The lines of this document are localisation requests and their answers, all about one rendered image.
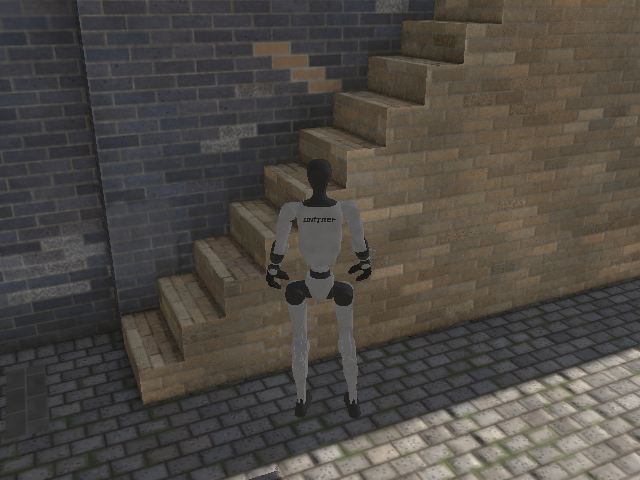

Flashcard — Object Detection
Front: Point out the robot left forearm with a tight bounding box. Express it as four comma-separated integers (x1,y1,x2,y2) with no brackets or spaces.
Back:
267,240,284,275

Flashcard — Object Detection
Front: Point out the robot left foot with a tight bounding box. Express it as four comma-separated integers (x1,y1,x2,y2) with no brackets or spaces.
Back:
295,391,312,417

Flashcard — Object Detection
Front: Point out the right robot upper arm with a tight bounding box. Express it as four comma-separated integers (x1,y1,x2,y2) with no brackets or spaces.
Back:
340,201,367,253

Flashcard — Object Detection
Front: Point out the left robot hand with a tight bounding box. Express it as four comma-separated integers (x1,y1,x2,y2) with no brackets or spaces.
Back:
266,270,289,289

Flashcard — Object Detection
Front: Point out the right robot hand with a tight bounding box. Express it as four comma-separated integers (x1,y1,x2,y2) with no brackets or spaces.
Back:
348,264,372,281

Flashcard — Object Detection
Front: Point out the left robot upper arm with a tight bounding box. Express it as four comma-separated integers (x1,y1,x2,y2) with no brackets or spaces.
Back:
273,202,299,255

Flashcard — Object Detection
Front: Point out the robot right forearm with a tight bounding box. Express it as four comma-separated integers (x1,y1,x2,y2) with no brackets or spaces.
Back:
355,237,371,269

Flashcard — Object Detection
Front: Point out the robot right thigh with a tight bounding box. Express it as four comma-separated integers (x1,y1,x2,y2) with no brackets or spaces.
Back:
333,281,354,357

